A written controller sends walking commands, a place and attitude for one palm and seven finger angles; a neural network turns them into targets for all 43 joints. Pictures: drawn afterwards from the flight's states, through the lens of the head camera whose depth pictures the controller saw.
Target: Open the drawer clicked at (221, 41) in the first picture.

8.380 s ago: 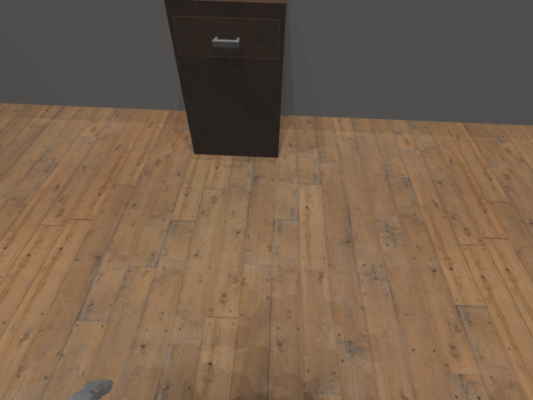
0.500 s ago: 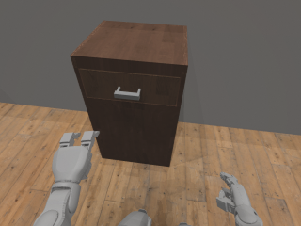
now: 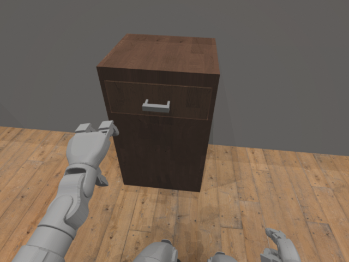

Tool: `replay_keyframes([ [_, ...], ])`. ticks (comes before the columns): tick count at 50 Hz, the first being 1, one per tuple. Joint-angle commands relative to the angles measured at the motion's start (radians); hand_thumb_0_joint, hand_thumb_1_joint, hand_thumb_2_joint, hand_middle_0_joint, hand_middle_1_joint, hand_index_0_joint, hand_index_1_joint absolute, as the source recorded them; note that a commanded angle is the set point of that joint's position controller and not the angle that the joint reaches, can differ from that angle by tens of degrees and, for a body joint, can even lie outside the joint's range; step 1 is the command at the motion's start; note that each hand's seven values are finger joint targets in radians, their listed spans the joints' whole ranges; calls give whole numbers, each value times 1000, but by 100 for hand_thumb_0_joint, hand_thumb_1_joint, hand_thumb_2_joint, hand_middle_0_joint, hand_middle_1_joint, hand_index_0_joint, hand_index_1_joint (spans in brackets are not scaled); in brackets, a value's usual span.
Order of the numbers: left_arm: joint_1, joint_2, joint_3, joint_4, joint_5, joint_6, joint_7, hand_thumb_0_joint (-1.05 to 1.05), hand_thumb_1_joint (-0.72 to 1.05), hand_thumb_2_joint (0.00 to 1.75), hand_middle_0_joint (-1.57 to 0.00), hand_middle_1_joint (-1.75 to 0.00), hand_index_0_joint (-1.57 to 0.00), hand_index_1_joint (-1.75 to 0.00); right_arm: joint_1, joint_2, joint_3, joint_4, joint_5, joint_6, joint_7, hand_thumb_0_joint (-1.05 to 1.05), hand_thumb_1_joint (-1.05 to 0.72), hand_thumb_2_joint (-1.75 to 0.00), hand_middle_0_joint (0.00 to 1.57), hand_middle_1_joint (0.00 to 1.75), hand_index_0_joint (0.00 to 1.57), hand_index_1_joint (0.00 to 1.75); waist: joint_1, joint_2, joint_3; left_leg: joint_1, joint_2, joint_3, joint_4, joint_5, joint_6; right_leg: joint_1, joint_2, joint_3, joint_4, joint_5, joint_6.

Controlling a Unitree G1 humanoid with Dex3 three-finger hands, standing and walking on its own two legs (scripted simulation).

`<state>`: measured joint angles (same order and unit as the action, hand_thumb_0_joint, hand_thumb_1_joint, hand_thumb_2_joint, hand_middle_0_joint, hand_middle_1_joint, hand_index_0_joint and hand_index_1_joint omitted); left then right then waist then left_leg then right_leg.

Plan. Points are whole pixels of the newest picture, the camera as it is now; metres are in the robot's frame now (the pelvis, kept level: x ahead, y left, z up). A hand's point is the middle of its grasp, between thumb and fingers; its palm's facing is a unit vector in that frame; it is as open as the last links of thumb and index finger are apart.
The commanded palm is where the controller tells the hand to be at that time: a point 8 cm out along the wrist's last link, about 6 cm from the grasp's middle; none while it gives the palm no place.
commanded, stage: relax the arm and regain balance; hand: left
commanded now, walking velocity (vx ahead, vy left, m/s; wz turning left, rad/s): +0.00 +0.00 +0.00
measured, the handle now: (156, 105) +0.73 +0.18 -0.03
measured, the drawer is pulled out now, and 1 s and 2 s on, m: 0.00 0.00 0.00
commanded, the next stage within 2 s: none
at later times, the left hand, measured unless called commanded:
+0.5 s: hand out of the picture -0.22 +0.26 -0.22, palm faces +0.10 -0.98 -0.15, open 16.7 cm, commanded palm none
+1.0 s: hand out of the picture -0.64 +0.24 -0.14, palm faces +0.11 -0.95 -0.30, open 16.3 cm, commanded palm none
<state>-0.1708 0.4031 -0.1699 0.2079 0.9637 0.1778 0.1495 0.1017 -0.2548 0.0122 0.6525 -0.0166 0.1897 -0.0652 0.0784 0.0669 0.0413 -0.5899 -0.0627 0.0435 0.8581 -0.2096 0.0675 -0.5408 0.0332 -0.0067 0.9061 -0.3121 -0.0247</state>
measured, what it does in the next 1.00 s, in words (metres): walks backwards: left foot, then right foot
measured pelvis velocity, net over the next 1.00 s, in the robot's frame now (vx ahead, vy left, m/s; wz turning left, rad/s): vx -0.62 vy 0.03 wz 0.07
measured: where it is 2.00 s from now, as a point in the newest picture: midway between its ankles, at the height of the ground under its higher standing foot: outside the picture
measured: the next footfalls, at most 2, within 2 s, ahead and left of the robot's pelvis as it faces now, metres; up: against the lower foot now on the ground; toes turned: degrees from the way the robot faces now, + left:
left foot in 0.22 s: +0.13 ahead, +0.08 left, +0.00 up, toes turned -7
right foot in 0.44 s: -0.34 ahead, +0.04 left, +0.00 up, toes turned -11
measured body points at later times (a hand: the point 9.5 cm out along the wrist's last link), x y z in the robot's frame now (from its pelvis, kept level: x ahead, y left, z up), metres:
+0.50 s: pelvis -0.30 +0.05 -0.06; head -0.28 +0.08 +0.39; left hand -0.22 +0.31 -0.20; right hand -0.34 -0.21 -0.20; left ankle -0.06 +0.10 -0.61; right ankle -0.38 +0.05 -0.68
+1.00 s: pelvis -0.62 +0.03 +0.02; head -0.64 +0.02 +0.47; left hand -0.65 +0.29 -0.12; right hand -0.46 -0.24 -0.08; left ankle -0.60 +0.16 -0.55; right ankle -0.61 -0.06 -0.67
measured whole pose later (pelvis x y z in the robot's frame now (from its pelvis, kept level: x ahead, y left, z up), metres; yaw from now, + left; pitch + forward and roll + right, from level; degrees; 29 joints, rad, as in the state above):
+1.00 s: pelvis -0.62 +0.03 +0.02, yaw +4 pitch -5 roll -4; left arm 0.43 0.21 0.03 0.83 0.05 0.12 0.04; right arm 0.17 -0.29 -0.11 0.74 -0.05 0.09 -0.06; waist 0.02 0.10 0.04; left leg -0.73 -0.12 -0.19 1.64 -0.31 -0.04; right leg -0.34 0.07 -0.11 0.89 -0.49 -0.06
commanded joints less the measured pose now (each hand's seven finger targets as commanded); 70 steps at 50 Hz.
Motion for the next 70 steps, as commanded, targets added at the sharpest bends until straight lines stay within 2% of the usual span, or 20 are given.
replay_keyframes([
  [1,-434,165,72,-223,6,41,-21,0,-45,32,-30,-117,-30,-117,-236,-121,-20,-168,8,-16,-1,0,-90,-90,20,30,20,30,2,42,-288,222,73,-160,-203,-371,-60,-99,-25,-6,-53,-155,-29],
  [2,299,7,147,255,-856,5,-34,0,-50,30,-15,-30,-15,-30,-57,-191,-2,-74,-28,-52,-39,0,-90,-90,20,30,20,30,-63,-143,-31,259,153,-211,-48,-372,-83,-202,-20,-56,-49,-358,-13],
  [3,341,44,199,239,-937,-12,-68,0,-50,30,-15,-30,-15,-30,-16,-197,-23,-12,-51,-61,-17,0,-90,-90,20,30,20,30,-73,-105,-48,245,111,-187,78,-307,-73,-193,-32,-25,-102,-287,-17],
  [8,-148,58,250,32,-868,-3,-107,0,-50,30,-15,-30,-15,-30,379,-153,-74,52,-35,-70,31,0,-90,-90,20,30,20,30,-339,-633,153,606,103,-180,803,-280,-29,-1058,-308,74,-628,-658,10],
  [10,-313,-47,229,99,-925,1,-134,0,-50,30,-15,-30,-15,-30,587,-153,-57,114,2,-90,23,0,-90,-90,20,30,20,30,-475,52,192,150,150,-533,92,-715,53,-816,-29,-17,386,-408,88],
  [11,-162,-109,207,143,-933,0,-133,0,-50,30,-15,-30,-15,-30,321,-197,-51,13,0,-98,13,0,-90,-90,20,30,20,30,-322,560,347,-438,145,-615,-452,-1046,-11,-572,103,-6,796,-402,94],
  [14,310,-54,291,256,-899,-29,-153,0,-50,30,-15,-30,-15,-30,-233,-224,-13,-77,-9,-137,33,0,-90,-90,20,30,20,30,46,391,47,-777,190,-666,-688,-1096,-67,-44,290,-76,1522,-98,118],
  [18,797,-72,258,546,-909,-29,-196,0,-50,30,-15,-30,-15,-30,-234,-105,-11,88,-51,-145,10,0,-90,-90,20,30,20,30,124,139,-149,-421,-12,-73,-456,-467,-114,345,199,-312,899,-335,24],
  [24,143,-26,248,333,-908,-60,-137,0,-50,30,-15,-30,-15,-30,482,-34,-90,193,-28,-58,-40,0,-90,-90,20,30,20,30,-362,-214,-32,-76,-138,-206,1249,-253,-108,-28,-292,254,-642,398,-175],
  [26,19,-104,256,341,-915,-102,-38,0,-50,30,-15,-30,-15,-30,448,-175,-131,163,7,-52,-48,0,-90,-90,20,30,20,30,-354,-454,193,55,28,-426,1058,-280,-19,-297,-334,406,-584,1002,526],
  [28,-92,-22,307,369,-973,-116,-22,0,-50,30,-15,-30,-15,-30,786,-152,-148,263,24,-89,-57,0,-90,-90,20,30,20,30,-564,24,177,702,201,-295,37,-333,176,-522,-78,-23,217,877,470],
  [29,126,-102,264,452,-953,-123,-39,0,-50,30,-15,-30,-15,-30,633,31,-45,257,22,-88,-33,0,-90,-90,20,30,20,30,-409,733,290,367,152,-283,-132,44,109,-312,44,11,728,-226,119],
  [31,327,-161,243,501,-917,-116,-114,0,-50,30,-15,-30,-15,-30,331,173,21,159,-17,-140,-20,0,-90,-90,20,30,20,30,-128,395,345,20,69,-220,-333,-53,38,-240,92,44,878,-155,-362],
  [33,517,-140,241,506,-927,-89,-117,0,-50,30,-15,-30,-15,-30,136,-5,-30,70,-55,-185,-33,0,-90,-90,20,30,20,30,78,-128,-83,-85,143,-399,-434,-141,61,76,112,47,995,-105,60],
  [35,444,-77,256,504,-905,-51,-122,0,-50,30,-15,-30,-15,-30,39,-106,-53,22,-18,-167,-2,0,-90,-90,20,30,20,30,11,75,79,-239,229,-777,-674,-730,95,-44,79,97,926,90,100],
  [42,936,-80,248,623,-960,-42,-143,0,-50,30,-15,-30,-15,-30,-75,-98,-95,75,-48,-122,-9,0,-90,-90,20,30,20,30,95,158,-83,141,39,-68,-352,-188,-91,427,57,-178,-279,-211,-23],
  [46,133,-35,218,267,-898,-140,-106,0,-50,30,-15,-30,-15,-30,370,38,-104,60,-18,-75,-5,0,-90,-90,20,30,20,30,-328,-173,63,-4,-131,-262,1116,-201,-74,-224,-270,260,-539,54,-136],
  [50,232,-62,232,427,-921,-161,-75,0,-50,30,-15,-30,-15,-30,91,-155,-127,13,-30,-115,25,0,-90,-90,20,30,20,30,-143,-274,205,-124,64,-306,755,-40,-120,-123,-362,653,-659,-554,-214],
  [62,497,-70,249,661,-970,-120,-102,0,-50,30,-15,-30,-15,-30,121,-40,-69,144,-19,-179,1,0,-90,-90,20,30,20,30,-15,309,24,292,310,-451,-557,110,129,72,-24,93,291,-146,71],
  [70,619,-122,213,744,-956,-185,-110,0,-50,30,-15,-30,-15,-30,289,18,-55,267,11,-179,18,0,-90,-90,20,30,20,30,-56,-226,18,279,61,-174,-266,-108,7,465,-154,260,-596,192,-10],
])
